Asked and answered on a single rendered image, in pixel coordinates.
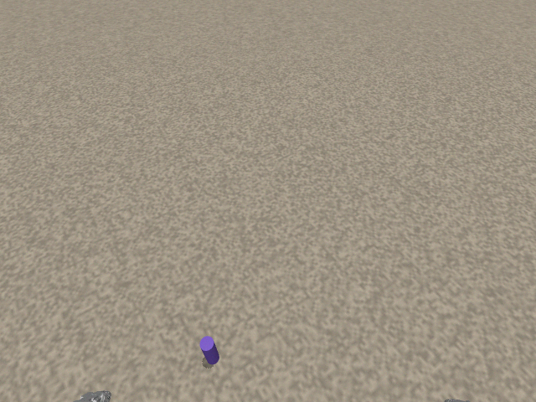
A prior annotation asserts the can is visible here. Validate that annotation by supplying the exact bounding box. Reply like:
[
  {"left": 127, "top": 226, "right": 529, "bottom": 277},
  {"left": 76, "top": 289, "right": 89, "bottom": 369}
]
[{"left": 199, "top": 336, "right": 219, "bottom": 364}]

